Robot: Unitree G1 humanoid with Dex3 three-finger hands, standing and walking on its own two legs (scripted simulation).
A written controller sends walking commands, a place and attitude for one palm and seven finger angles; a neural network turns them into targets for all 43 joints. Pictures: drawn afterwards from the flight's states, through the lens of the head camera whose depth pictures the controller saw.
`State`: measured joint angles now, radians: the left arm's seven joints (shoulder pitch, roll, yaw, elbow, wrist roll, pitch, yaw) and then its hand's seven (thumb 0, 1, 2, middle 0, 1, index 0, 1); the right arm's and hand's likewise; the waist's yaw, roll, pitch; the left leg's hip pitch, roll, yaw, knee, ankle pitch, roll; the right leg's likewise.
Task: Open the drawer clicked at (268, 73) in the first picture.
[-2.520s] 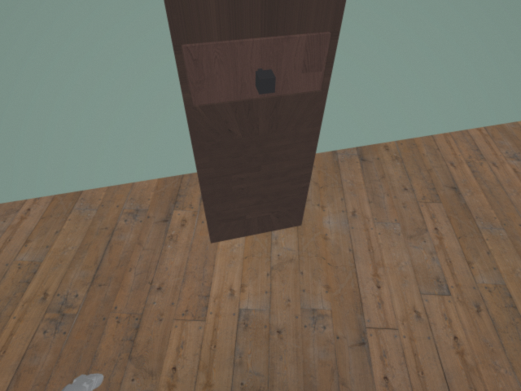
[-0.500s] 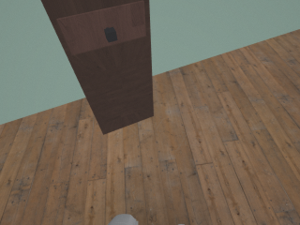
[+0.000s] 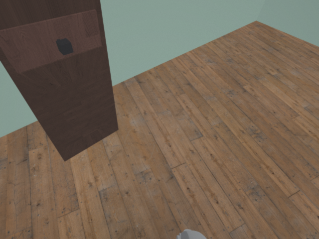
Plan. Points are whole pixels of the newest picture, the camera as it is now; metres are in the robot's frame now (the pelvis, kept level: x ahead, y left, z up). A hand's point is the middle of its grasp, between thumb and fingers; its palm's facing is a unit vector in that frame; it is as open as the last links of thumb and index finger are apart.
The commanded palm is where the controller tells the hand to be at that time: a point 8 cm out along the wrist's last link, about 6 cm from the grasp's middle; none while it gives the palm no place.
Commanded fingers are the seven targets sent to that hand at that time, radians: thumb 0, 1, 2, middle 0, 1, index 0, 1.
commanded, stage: walk to a spot facing it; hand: left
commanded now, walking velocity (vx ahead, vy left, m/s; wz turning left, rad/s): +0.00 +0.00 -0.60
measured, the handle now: (62, 44) +0.78 +0.48 +0.04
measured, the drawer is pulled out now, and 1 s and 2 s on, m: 0.00 0.00 0.00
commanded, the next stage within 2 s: turn to face it in 1.42 s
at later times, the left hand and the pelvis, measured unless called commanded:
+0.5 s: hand out of the picture +0.13 +0.14 -0.16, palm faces -0.29 -0.94 -0.20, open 7.4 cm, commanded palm none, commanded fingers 0.00 0.90 0.90 -0.20 -0.30 -0.20 -0.30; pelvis +0.03 -0.03 +0.00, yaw -19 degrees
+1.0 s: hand (151, 168) +0.37 +0.05 -0.17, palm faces -0.60 -0.79 -0.15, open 7.4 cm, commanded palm none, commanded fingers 0.00 0.90 0.90 -0.20 -0.30 -0.20 -0.30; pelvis +0.19 -0.04 +0.00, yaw -38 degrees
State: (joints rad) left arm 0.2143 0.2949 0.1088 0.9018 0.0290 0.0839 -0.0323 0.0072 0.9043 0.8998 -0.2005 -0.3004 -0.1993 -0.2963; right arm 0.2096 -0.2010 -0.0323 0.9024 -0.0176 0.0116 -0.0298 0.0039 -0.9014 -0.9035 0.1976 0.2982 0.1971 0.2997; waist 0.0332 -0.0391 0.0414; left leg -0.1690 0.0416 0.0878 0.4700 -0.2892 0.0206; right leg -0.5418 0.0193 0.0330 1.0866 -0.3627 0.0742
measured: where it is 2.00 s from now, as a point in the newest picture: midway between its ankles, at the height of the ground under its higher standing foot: (202, 214)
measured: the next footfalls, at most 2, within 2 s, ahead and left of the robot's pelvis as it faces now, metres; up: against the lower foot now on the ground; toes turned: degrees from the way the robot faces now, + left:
right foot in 0.24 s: +0.02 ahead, -0.16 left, +0.00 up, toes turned -15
left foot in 0.62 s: +0.21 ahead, +0.06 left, +0.00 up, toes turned -17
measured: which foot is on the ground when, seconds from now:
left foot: down 0.00-0.22, up 0.24-0.60, down 0.62-1.00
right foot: up 0.00-0.22, down 0.24-0.62, up 0.64-1.00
